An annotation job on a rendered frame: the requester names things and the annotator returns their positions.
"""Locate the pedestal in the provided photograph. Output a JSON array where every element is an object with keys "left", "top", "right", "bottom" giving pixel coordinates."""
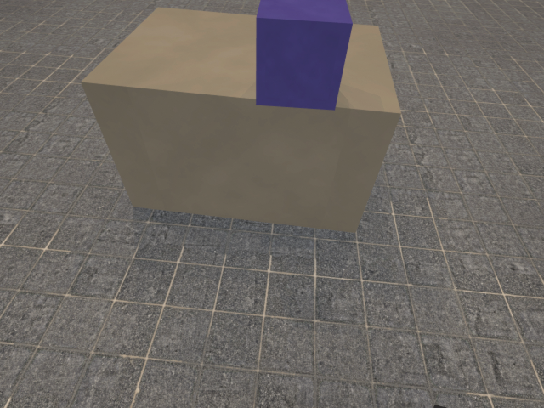
[{"left": 81, "top": 7, "right": 401, "bottom": 233}]

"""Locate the carton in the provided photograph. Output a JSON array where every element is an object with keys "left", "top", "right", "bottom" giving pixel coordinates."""
[{"left": 256, "top": 0, "right": 353, "bottom": 110}]

